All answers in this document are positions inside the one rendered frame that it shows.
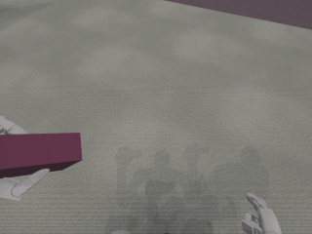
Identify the left robot hand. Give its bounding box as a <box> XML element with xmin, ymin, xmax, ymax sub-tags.
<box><xmin>0</xmin><ymin>112</ymin><xmax>50</xmax><ymax>201</ymax></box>

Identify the right robot hand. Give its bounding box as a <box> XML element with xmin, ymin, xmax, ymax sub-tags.
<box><xmin>242</xmin><ymin>193</ymin><xmax>282</xmax><ymax>234</ymax></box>

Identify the sponge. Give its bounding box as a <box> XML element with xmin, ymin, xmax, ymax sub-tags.
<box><xmin>0</xmin><ymin>133</ymin><xmax>83</xmax><ymax>179</ymax></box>

